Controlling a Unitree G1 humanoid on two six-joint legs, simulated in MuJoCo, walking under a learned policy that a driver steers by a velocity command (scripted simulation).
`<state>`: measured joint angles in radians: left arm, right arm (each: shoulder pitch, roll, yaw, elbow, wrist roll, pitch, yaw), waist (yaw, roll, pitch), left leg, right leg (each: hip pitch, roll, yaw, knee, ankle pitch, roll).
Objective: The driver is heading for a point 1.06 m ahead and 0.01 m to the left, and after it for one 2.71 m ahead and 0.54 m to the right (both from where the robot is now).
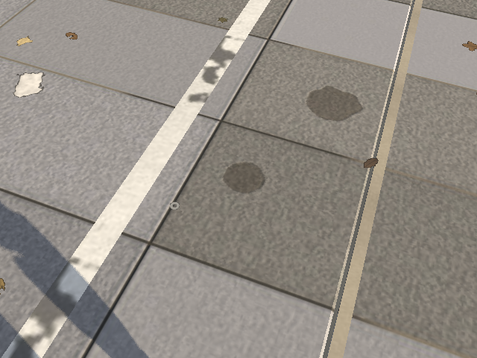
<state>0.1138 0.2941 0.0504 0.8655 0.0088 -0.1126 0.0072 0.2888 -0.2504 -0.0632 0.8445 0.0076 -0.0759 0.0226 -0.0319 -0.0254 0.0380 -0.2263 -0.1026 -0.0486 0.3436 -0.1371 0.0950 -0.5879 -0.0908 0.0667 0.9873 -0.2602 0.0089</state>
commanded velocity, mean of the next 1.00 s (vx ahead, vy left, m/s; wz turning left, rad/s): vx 0.50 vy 0.00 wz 0.18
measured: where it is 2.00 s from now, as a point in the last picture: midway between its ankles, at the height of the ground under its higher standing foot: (231, 188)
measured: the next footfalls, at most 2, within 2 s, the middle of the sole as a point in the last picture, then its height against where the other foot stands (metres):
right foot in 0.28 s outside the picture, level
left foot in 0.80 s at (182, 314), level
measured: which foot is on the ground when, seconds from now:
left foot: down 0.00-0.30, up 0.32-0.78, down 0.80-1.00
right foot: up 0.00-0.26, down 0.28-0.82, up 0.84-1.00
